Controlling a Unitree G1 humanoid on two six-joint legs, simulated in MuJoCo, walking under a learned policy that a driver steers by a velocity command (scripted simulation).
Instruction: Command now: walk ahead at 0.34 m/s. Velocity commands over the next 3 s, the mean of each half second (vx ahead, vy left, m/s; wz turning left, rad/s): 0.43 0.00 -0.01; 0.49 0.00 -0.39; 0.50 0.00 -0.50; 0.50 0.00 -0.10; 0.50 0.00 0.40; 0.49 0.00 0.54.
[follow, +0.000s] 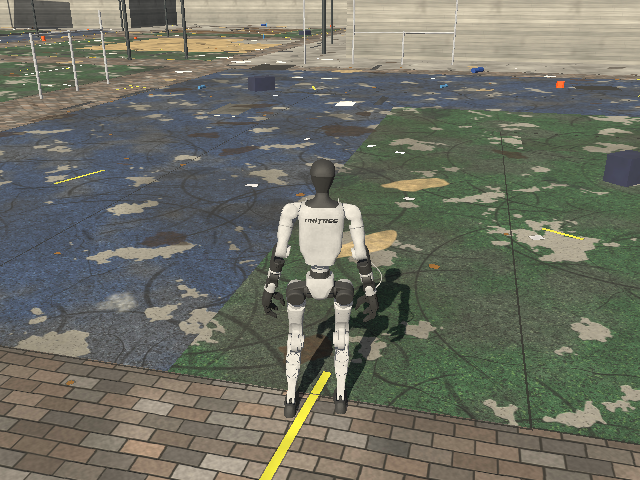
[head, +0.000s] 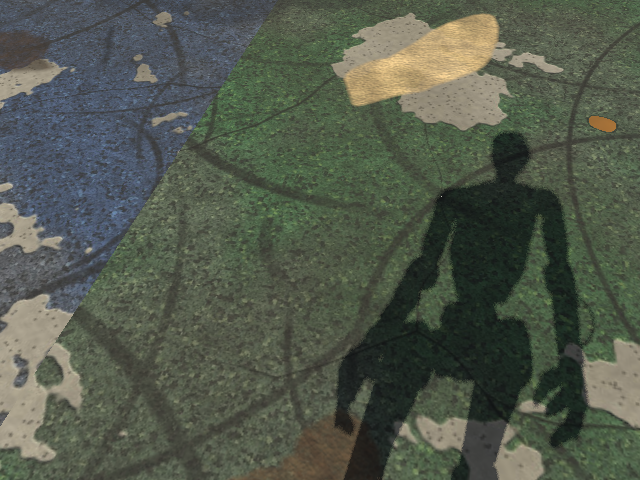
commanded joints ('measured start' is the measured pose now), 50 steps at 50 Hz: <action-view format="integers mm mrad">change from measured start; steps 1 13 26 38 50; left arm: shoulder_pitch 369 224 59 -188 100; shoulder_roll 274 161 142 79 375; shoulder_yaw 66 12 30 43 145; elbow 54 -54 -159 -272 -333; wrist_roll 1 23 -26 6 -5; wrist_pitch -33 -7 -46 2 19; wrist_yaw -20 13 3 -22 -46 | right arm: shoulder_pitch -204 -466 -219 -128 17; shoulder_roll -43 -22 -112 -154 -50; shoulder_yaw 0 7 -33 -37 -1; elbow -158 -250 -169 -95 -188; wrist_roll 0 -6 -28 -45 -60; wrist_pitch -53 -73 -80 -93 -52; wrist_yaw -2 60 64 12 13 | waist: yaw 158 78 -35 -26 61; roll -366 -139 2 -7 -281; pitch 116 155 -18 98 -262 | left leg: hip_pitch -584 -428 119 50 -443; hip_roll -79 18 276 195 -36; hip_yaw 82 142 -287 161 219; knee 338 62 -404 -531 735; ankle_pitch -93 390 188 458 -49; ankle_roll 12 -6 205 153 -34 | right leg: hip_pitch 374 143 -413 -450 597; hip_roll -375 -204 -126 -133 -309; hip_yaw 697 136 121 75 650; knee -429 -523 706 172 -146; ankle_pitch -166 355 48 489 104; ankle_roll -219 -123 -10 15 -366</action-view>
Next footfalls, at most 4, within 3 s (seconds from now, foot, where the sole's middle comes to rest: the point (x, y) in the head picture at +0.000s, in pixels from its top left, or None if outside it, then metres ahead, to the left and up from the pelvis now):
0.42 left None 0.37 0.14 -0.76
0.98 right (400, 421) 0.67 -0.12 -0.76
1.46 left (356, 299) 1.00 -0.04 -0.76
1.98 right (487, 263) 1.12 -0.39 -0.76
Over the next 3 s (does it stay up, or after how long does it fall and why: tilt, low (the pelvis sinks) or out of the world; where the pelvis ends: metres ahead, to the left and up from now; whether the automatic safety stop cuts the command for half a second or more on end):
stays up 1.57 -0.39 0.00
